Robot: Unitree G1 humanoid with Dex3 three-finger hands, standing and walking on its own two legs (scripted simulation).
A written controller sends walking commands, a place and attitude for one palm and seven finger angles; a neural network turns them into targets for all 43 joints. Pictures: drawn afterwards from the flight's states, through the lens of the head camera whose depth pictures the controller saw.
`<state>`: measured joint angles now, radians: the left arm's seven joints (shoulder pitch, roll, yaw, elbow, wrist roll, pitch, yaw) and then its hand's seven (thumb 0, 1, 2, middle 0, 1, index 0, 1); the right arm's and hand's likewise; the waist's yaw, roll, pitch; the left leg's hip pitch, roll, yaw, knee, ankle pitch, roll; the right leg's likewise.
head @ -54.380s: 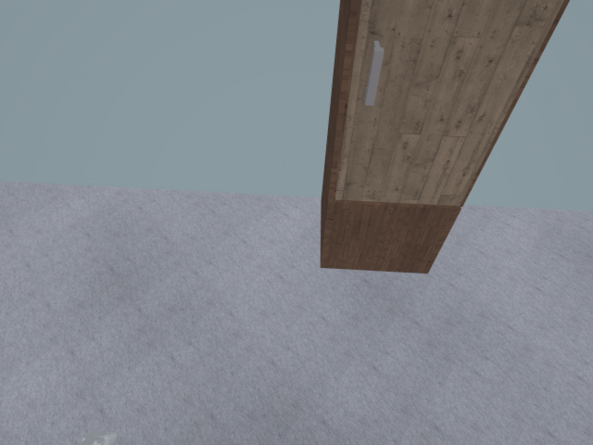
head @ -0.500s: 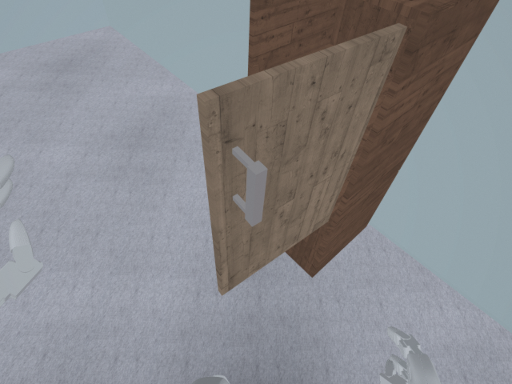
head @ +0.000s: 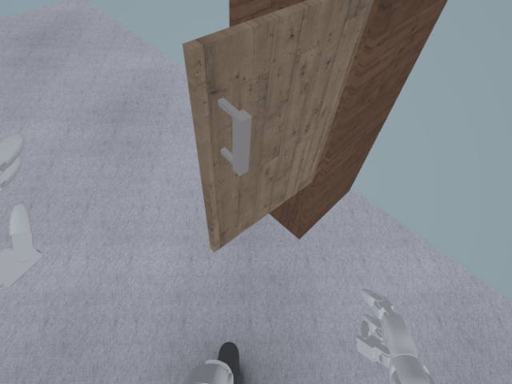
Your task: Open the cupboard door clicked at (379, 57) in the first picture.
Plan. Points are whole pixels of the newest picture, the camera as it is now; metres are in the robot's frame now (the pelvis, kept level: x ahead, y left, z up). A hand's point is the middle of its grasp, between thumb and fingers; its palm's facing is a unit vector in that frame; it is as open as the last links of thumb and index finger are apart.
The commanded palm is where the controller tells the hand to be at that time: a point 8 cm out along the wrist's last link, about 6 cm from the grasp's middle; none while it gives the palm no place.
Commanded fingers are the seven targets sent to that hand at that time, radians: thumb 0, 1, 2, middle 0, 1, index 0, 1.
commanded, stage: stop stepping back and stand still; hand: left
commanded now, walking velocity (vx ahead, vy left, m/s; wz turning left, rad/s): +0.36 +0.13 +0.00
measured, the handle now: (233, 138) +0.47 +0.09 +0.10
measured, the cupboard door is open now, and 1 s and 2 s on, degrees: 85 85 85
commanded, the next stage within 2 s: let the arm hang, fingers relaxed in 0.92 s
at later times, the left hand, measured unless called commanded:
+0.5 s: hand out of the picture +0.13 +0.30 +0.17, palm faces +0.45 -0.77 -0.44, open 7.4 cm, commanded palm +0.08 +0.33 +0.19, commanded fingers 0.00 0.90 0.90 -0.20 -0.30 -0.20 -0.30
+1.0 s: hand out of the picture +0.10 +0.33 +0.15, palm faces +0.48 -0.77 -0.42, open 7.4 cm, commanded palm none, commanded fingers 0.00 0.90 0.90 -0.20 -0.30 -0.20 -0.30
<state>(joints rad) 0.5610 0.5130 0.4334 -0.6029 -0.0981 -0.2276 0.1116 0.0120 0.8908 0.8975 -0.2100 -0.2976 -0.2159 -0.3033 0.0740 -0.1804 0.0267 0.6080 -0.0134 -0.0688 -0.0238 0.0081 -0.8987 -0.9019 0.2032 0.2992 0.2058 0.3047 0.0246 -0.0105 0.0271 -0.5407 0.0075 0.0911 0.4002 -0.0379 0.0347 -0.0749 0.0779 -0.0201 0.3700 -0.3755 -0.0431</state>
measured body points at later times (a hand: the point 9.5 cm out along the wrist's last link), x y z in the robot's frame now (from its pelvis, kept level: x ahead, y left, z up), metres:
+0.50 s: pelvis -0.05 +0.03 +0.00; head -0.07 +0.04 +0.45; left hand +0.10 +0.34 +0.19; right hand +0.08 -0.22 -0.09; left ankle +0.00 +0.12 -0.73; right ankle -0.11 -0.10 -0.73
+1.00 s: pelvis -0.09 +0.05 +0.01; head -0.10 +0.05 +0.46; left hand +0.07 +0.37 +0.18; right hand +0.08 -0.18 -0.07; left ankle +0.00 +0.12 -0.73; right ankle -0.12 -0.07 -0.73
